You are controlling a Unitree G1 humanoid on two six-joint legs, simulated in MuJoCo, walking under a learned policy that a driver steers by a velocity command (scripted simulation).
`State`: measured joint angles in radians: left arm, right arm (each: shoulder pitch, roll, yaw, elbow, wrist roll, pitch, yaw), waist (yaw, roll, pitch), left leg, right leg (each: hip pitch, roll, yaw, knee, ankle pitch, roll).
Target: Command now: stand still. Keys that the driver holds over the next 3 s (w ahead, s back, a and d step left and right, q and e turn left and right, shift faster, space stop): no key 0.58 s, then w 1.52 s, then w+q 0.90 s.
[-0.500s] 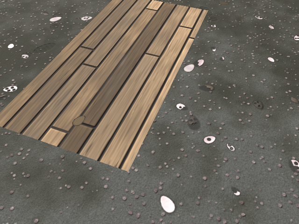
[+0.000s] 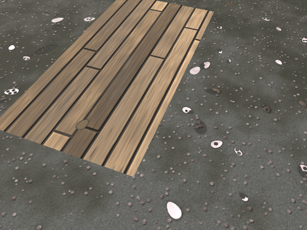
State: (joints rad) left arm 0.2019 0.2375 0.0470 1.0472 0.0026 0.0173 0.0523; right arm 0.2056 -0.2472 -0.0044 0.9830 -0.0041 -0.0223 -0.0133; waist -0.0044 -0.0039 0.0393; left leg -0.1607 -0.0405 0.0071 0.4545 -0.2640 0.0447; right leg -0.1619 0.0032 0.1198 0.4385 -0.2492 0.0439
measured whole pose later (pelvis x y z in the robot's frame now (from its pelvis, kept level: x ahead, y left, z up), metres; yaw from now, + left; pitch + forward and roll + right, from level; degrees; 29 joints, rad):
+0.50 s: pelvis +0.00 +0.01 +0.00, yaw +0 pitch -1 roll +0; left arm 0.23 0.22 0.03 1.12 0.00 0.01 0.06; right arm 0.24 -0.23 0.00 1.03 0.00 -0.02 -0.02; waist -0.01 0.00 0.04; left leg -0.17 -0.05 0.00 0.44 -0.25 0.05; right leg -0.17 -0.01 0.12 0.43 -0.24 0.05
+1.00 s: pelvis +0.08 -0.06 +0.00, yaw +0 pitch +1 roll +1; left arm 0.30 0.23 0.05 1.08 -0.01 -0.11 0.00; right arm 0.33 -0.29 -0.03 0.99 0.04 -0.06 -0.01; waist 0.01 0.05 -0.02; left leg -0.34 0.00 -0.04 0.99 -0.42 0.07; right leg -0.24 0.01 -0.05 0.52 -0.29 -0.04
